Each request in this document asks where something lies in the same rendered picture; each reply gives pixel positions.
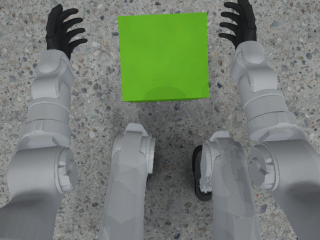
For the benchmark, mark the right robot shin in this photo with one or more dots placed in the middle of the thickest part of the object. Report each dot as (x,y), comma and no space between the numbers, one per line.
(205,184)

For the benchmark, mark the robot right foot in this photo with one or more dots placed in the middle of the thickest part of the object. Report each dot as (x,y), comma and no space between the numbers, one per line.
(196,168)

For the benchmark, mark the left robot forearm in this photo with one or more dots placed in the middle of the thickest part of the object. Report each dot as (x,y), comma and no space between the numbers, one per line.
(49,107)

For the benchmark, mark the robot left upper arm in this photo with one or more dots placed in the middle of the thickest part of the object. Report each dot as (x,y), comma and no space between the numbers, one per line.
(38,181)

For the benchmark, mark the carton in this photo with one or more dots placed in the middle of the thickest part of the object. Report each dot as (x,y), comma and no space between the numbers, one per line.
(164,57)

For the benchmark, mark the right robot forearm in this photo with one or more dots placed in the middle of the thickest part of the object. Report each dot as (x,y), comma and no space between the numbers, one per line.
(262,99)

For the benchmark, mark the left robot hand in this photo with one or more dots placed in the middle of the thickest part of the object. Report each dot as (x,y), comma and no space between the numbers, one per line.
(57,37)

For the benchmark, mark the right robot hand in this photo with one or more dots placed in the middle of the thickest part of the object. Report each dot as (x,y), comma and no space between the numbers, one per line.
(246,29)

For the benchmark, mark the robot right upper arm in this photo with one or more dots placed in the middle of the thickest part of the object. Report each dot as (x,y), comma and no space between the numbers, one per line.
(289,170)

